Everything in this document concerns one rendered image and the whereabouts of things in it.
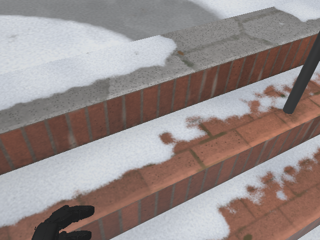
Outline robot left hand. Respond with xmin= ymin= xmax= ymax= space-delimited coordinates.
xmin=31 ymin=205 xmax=95 ymax=240

